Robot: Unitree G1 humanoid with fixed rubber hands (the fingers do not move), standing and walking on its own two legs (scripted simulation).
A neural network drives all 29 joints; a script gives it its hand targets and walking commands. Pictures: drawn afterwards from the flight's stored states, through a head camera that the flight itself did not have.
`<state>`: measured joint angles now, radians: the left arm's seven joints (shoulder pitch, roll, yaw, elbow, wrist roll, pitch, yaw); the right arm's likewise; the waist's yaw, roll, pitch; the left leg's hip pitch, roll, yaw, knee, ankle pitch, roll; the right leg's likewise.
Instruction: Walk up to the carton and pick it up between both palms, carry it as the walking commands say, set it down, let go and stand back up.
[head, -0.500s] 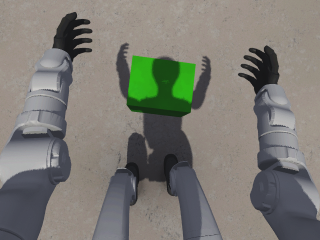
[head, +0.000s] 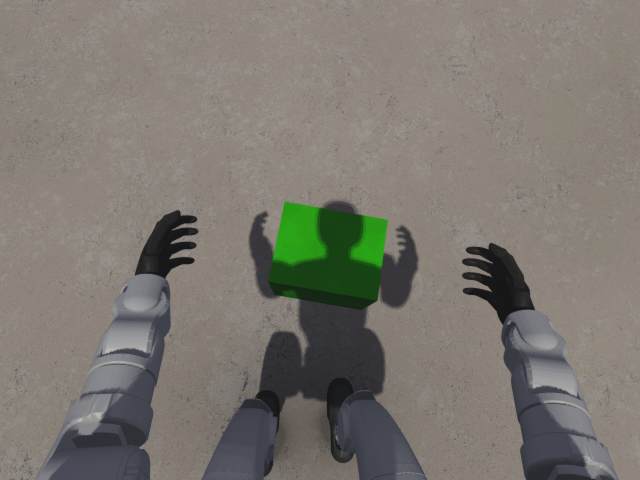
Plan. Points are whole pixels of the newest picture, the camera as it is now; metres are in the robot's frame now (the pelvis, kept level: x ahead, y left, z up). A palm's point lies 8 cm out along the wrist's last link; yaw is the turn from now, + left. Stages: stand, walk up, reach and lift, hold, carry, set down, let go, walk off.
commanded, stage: let go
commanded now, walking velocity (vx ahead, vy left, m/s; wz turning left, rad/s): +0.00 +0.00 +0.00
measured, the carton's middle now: (326, 260) +0.48 -0.06 -0.60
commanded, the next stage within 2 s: stand in 0.92 s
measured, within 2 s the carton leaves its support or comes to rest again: neither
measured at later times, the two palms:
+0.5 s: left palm (74, 397) +0.22 +0.24 -0.02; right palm (538, 421) +0.18 -0.23 -0.02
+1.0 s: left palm (56, 432) +0.18 +0.25 -0.03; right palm (540, 414) +0.19 -0.23 -0.02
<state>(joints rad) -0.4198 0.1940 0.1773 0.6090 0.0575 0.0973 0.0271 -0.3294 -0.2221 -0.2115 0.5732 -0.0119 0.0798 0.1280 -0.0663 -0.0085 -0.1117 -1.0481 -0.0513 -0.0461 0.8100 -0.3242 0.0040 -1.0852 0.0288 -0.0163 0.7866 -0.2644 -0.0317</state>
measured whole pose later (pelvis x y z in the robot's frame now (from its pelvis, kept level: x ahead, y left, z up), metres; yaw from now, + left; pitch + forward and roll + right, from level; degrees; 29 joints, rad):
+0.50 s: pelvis +0.04 +0.01 +0.05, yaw -2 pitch +1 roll +0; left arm 0.19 0.20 0.06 0.48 0.02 0.06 -0.06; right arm 0.24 -0.19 -0.05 0.42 -0.02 0.07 0.08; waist -0.02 0.01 0.05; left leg -0.17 -0.03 -0.02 0.45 -0.29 0.03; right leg -0.22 0.04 0.03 0.44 -0.23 -0.02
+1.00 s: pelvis +0.04 +0.01 +0.05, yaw -3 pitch -2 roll -1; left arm 0.27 0.22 0.02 0.57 0.04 0.03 0.00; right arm 0.23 -0.23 -0.02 0.52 -0.06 0.07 -0.01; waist 0.01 0.03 0.00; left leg -0.12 -0.03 -0.01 0.49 -0.34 0.02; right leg -0.18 0.05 0.04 0.49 -0.28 0.00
